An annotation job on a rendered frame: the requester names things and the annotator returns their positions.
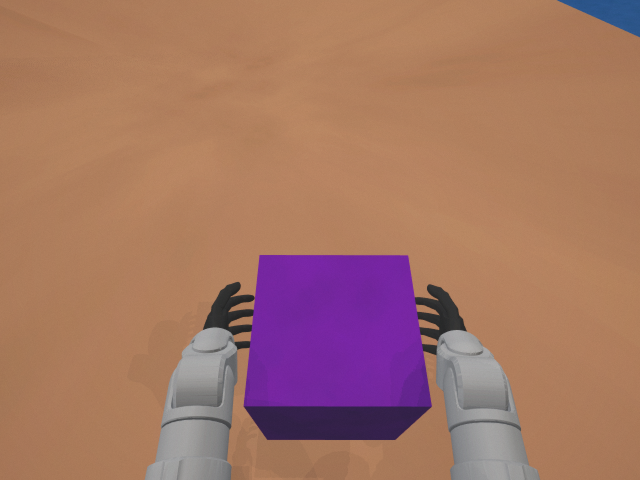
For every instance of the carton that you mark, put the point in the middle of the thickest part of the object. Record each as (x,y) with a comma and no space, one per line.
(336,350)

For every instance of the left robot hand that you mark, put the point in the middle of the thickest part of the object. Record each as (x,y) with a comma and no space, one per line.
(220,317)

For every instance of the right robot hand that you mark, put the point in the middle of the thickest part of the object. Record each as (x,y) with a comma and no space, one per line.
(447,320)

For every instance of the robot right forearm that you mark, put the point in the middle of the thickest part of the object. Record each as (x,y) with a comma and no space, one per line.
(481,414)

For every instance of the robot left forearm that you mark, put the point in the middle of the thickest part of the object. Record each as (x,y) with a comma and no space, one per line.
(197,417)

